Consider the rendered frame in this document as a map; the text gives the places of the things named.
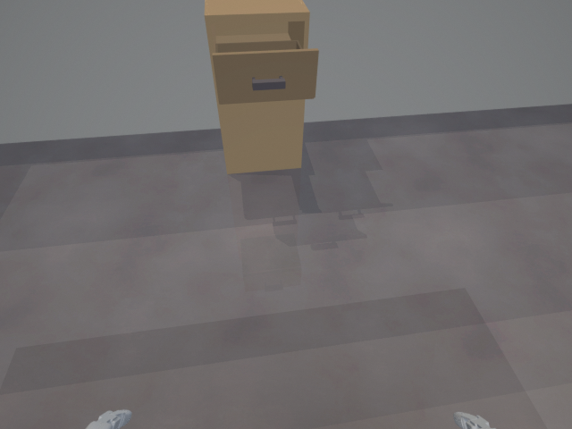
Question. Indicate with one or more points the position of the cabinet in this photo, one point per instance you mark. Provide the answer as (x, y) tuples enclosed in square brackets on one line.
[(261, 136)]

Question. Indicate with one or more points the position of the robot left hand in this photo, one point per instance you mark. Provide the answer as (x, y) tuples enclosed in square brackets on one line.
[(111, 420)]

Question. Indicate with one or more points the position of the drawer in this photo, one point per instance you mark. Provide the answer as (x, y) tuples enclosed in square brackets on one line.
[(235, 64)]

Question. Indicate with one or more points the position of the handle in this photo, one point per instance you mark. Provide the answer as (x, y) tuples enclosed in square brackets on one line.
[(268, 84)]

